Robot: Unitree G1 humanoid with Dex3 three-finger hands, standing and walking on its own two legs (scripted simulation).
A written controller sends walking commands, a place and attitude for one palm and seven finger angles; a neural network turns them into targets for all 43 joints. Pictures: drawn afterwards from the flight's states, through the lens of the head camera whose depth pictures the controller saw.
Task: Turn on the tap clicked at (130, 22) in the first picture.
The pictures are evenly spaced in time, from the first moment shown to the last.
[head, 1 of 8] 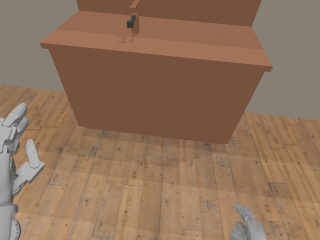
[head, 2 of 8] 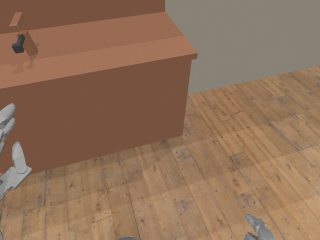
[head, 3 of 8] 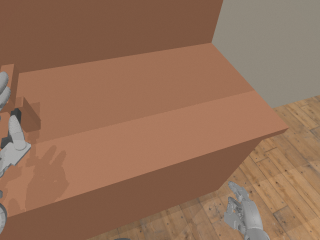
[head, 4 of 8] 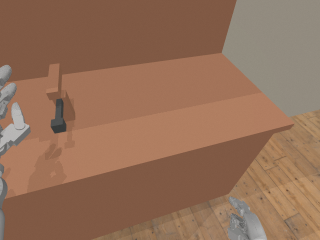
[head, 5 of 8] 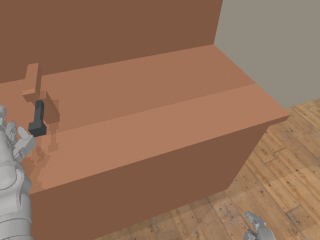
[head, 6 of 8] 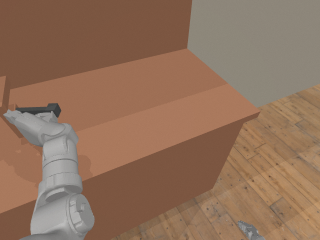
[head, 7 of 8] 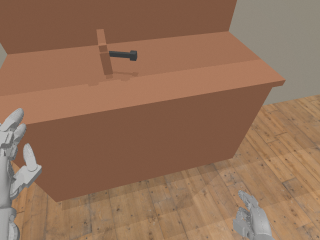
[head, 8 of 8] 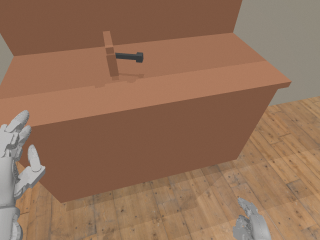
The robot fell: no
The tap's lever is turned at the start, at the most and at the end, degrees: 0 68 68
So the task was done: yes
